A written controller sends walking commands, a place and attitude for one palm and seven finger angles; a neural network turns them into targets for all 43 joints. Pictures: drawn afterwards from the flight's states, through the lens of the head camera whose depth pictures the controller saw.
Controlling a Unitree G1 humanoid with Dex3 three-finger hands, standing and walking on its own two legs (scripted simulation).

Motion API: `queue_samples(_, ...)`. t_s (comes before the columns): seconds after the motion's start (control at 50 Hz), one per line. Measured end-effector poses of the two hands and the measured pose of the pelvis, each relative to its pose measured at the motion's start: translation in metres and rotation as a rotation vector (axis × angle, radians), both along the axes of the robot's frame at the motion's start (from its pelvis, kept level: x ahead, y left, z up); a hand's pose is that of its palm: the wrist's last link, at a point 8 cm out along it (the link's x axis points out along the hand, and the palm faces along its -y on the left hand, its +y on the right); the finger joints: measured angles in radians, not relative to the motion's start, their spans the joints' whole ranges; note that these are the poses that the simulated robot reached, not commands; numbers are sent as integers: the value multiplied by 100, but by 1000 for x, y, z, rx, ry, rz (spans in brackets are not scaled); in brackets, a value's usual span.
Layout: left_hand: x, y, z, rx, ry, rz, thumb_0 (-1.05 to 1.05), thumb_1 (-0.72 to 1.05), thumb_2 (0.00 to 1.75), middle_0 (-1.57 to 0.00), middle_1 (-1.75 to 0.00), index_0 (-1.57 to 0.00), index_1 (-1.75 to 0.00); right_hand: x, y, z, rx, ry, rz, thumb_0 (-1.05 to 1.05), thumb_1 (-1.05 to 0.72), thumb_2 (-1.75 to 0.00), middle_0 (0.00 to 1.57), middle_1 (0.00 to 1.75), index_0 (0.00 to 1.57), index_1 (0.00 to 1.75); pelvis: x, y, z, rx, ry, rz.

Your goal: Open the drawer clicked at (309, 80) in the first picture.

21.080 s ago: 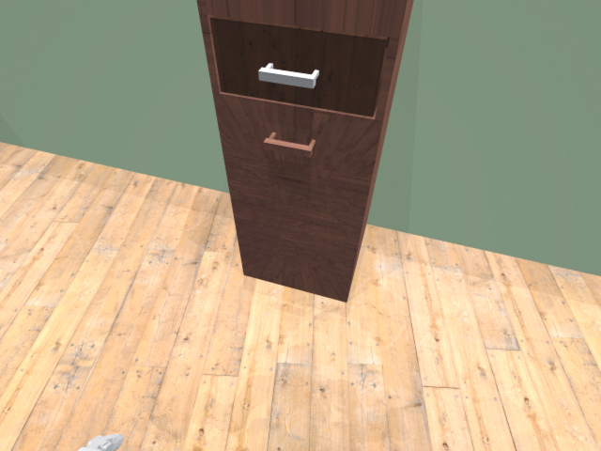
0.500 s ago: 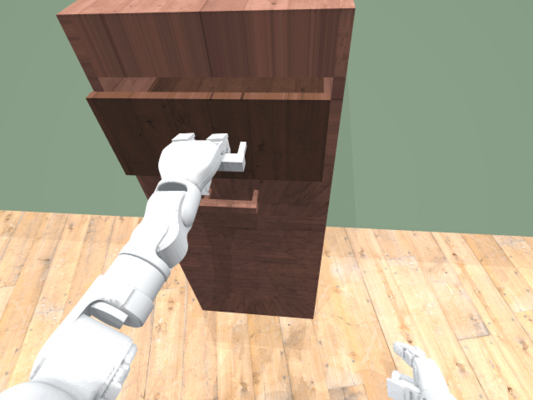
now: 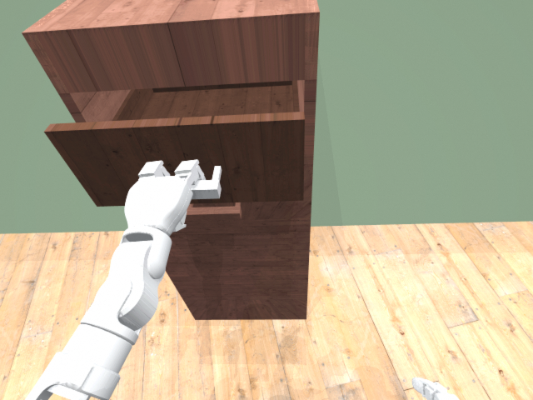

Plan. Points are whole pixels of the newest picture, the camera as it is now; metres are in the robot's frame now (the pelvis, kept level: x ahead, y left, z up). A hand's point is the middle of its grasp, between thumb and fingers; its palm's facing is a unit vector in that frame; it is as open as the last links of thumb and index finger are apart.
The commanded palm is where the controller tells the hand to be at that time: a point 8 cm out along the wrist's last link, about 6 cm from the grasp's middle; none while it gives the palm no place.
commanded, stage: pull the drawer open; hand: left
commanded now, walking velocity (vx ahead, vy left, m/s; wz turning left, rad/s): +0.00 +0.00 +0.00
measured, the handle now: (182, 181) +0.42 +0.15 +0.13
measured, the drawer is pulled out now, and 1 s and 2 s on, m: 0.10 0.28 0.30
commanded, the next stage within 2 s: open the thumb to release the handle in 1.46 s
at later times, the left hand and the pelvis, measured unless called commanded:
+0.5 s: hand (162, 278) +0.26 +0.15 +0.10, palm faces +0.09 -0.19 -0.98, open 5.8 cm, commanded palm +0.20 +0.17 +0.15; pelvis +0.01 -0.01 +0.00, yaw +0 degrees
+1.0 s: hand (145, 340) +0.18 +0.15 +0.10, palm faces +0.10 -0.19 -0.98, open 5.9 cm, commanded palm +0.11 +0.17 +0.15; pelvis -0.02 -0.02 -0.01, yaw -2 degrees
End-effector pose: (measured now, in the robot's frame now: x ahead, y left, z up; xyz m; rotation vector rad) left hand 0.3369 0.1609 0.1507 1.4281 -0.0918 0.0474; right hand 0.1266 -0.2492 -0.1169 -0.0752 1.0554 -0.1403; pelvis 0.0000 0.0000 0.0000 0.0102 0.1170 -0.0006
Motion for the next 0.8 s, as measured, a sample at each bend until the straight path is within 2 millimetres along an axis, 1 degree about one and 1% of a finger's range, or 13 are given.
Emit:
queue_samples(0.08,-17,0,0,-9,-2,3,2,76,81,-23,-135,-36,-127,37,10,11,23,-99,42,1,-91,-90,20,30,19,30,3,1,0,0,-10,1)
queue_samples(0.14,-30,0,0,-16,-1,7,3,75,81,-23,-135,-37,-127,66,22,21,44,-176,85,1,-91,-90,20,30,19,30,4,1,0,1,-19,6)
queue_samples(0.2,-41,-1,1,-20,1,9,3,75,81,-23,-135,-38,-127,90,34,30,65,-239,130,1,-91,-90,20,30,19,30,6,1,-1,3,-27,10)
queue_samples(0.26,-52,-1,1,-28,1,12,3,75,81,-23,-135,-38,-126,107,46,39,89,-285,171,1,-91,-90,20,30,19,30,8,0,-1,5,-34,12)
queue_samples(0.34,-69,-1,1,-41,1,13,3,74,81,-22,-135,-39,-125,118,58,45,115,-317,214,1,-91,-90,20,30,19,30,10,-3,-1,8,-43,11)
queue_samples(0.42,-86,0,1,-48,0,9,4,75,80,-22,-135,-39,-124,118,62,45,130,-317,236,1,-90,-90,20,30,20,30,11,-5,0,10,-49,5)
queue_samples(0.52,-105,0,1,-52,-2,6,4,74,80,-22,-135,-39,-123,107,56,36,127,-284,239,1,-90,-90,20,30,20,30,11,-7,-2,9,-51,-3)
queue_samples(0.62,-121,0,1,-52,-2,-2,4,74,80,-23,-135,-38,-122,90,42,27,107,-242,217,1,-90,-90,20,30,20,30,7,-11,-2,13,-47,-14)
queue_samples(0.7,-133,0,2,-52,1,-5,4,74,80,-23,-135,-38,-122,77,27,25,91,-231,185,1,-90,-90,20,30,20,30,4,-14,-2,16,-44,-28)
queue_samples(0.8,-148,0,2,-51,-2,-4,4,74,80,-24,-135,-38,-123,64,10,23,64,-237,149,1,-90,-90,20,30,19,30,-3,-16,-5,12,-41,-33)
